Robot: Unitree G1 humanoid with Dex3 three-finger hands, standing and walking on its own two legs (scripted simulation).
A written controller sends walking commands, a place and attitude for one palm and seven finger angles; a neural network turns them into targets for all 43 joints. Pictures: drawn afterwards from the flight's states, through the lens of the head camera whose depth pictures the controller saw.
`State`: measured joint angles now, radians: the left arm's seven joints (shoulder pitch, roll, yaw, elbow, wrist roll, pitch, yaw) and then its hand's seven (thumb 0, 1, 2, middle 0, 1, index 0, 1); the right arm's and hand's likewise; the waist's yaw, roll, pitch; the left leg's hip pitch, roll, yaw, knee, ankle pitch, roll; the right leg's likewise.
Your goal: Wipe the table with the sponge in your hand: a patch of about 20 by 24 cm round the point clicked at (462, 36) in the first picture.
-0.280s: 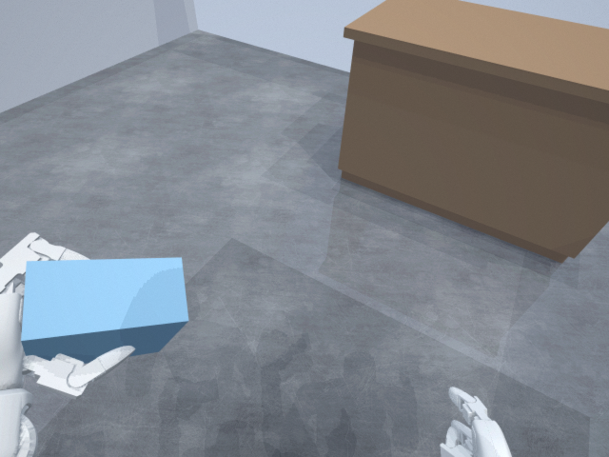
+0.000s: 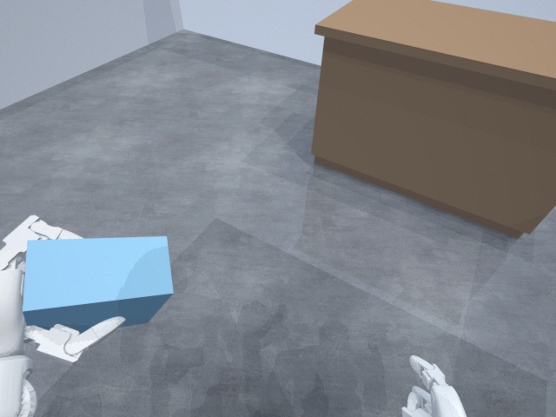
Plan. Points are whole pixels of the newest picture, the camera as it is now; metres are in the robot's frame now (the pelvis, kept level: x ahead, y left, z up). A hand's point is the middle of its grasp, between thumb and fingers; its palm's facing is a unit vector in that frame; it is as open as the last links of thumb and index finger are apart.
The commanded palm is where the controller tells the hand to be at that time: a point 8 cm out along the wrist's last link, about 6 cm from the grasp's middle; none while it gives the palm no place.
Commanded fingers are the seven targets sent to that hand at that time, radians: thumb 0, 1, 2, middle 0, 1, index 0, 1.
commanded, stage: look at it before walking up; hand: left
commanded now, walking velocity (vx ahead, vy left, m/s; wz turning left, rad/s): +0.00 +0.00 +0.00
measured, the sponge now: (119, 287) +0.23 +0.20 +0.13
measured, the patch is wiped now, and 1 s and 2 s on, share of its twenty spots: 0.00 0.00 0.00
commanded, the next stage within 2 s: walk to a spot facing it in 0.12 s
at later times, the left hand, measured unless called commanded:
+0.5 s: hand (82, 273) +0.23 +0.24 +0.16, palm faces +0.43 -0.81 -0.40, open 10.7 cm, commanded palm +0.18 +0.27 +0.18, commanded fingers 0.00 0.10 1.30 -1.20 -1.60 -1.20 -1.60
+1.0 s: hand (143, 184) +0.37 +0.22 +0.16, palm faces +0.40 -0.82 -0.41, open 10.7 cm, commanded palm +0.31 +0.25 +0.18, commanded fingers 0.00 0.10 1.30 -1.20 -1.60 -1.20 -1.60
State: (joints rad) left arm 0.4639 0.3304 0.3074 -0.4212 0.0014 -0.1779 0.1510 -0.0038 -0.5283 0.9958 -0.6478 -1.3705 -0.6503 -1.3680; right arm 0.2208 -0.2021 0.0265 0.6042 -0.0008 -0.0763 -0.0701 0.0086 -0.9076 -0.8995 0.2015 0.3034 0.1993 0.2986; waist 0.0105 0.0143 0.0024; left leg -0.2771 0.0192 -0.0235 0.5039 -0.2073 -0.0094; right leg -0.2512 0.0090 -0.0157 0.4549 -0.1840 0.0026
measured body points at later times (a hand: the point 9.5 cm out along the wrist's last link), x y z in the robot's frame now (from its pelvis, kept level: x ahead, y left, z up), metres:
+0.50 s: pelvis +0.02 -0.01 -0.01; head +0.00 -0.01 +0.44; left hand +0.20 +0.28 +0.18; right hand +0.16 -0.24 -0.09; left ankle +0.04 +0.12 -0.74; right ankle +0.03 -0.12 -0.73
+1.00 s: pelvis +0.14 -0.02 -0.01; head +0.16 -0.01 +0.44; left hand +0.35 +0.26 +0.18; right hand +0.31 -0.26 -0.09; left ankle +0.17 +0.10 -0.74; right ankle +0.06 -0.11 -0.67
